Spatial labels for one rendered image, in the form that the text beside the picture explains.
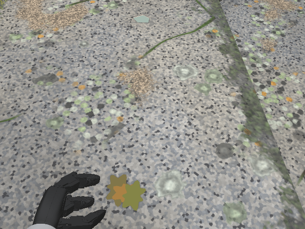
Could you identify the left robot hand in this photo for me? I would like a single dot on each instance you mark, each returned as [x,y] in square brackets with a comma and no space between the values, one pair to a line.
[56,203]

